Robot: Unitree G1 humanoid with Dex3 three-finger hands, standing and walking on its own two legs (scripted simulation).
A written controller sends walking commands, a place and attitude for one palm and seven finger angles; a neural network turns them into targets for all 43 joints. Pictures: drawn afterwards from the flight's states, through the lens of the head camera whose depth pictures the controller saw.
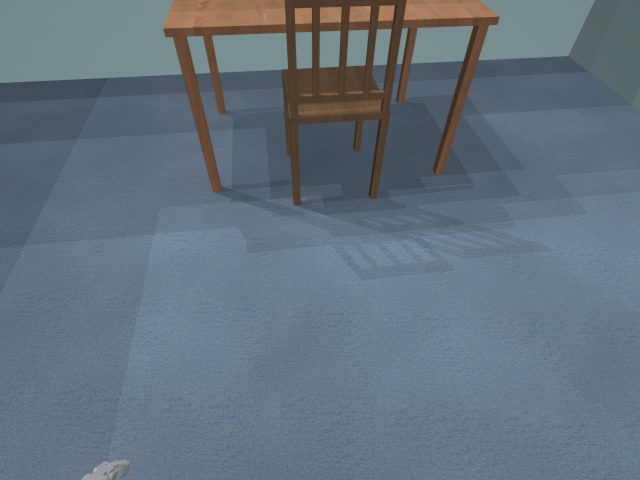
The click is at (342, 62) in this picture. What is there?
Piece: chair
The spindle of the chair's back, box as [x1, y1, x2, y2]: [338, 7, 349, 93]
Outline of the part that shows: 349,7 342,7 341,13 338,93 344,93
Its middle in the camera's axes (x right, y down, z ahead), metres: +0.08 -0.64 +1.33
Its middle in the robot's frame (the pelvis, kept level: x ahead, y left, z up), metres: +1.42 +0.00 -0.08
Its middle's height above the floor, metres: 0.68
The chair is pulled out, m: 0.00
